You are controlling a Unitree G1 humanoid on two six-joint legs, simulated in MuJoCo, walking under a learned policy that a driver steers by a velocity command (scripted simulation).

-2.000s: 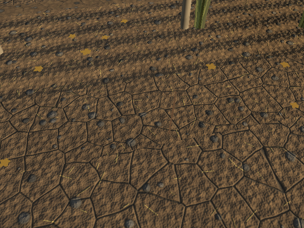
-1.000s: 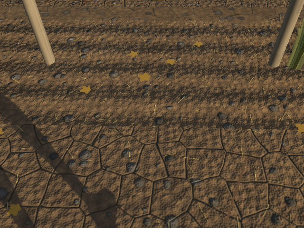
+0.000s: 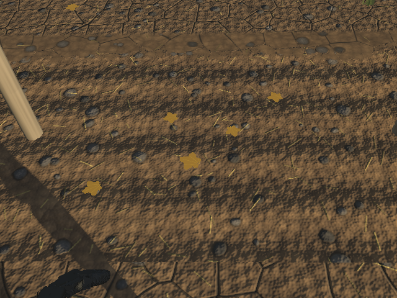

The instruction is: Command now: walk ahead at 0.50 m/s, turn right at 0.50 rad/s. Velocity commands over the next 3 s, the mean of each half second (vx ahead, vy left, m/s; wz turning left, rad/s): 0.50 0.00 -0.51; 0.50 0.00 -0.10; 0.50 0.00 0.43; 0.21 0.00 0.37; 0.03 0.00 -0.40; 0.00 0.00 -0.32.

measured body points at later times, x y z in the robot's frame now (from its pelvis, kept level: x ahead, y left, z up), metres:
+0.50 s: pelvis +0.26 +0.03 -0.05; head +0.28 +0.04 +0.40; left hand +0.43 +0.26 -0.17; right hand +0.38 -0.27 -0.11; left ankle +0.36 +0.12 -0.77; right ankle +0.15 -0.06 -0.71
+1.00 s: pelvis +0.48 -0.09 -0.04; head +0.50 -0.11 +0.41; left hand +0.74 +0.08 -0.12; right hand +0.42 -0.36 -0.17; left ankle +0.42 +0.09 -0.69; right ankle +0.49 -0.19 -0.77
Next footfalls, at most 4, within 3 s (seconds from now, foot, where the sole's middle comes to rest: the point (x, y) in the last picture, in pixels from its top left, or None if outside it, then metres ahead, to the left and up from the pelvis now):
0.02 right None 0.17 -0.07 -0.81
0.42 left None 0.40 0.11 -0.81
0.88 right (259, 287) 0.52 -0.21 -0.81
1.42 left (202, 202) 0.88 -0.04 -0.81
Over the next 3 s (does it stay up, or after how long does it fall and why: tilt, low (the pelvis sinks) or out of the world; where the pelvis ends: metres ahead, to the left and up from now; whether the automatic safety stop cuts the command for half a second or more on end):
stays up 0.96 -0.15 -0.04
